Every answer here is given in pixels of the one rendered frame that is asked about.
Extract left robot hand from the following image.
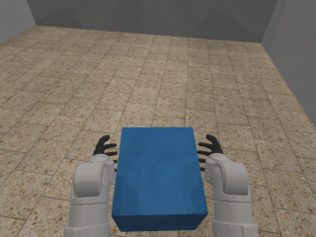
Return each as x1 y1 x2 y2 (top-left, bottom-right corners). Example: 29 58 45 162
93 135 118 172

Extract carton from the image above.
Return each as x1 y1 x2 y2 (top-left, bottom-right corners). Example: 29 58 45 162
111 126 208 232

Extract left robot forearm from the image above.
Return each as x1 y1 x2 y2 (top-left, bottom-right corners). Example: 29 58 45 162
63 153 116 237

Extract right robot forearm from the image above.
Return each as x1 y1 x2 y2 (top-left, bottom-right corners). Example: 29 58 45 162
203 153 259 237

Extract right robot hand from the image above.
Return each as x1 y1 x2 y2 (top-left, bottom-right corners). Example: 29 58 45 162
197 134 223 172

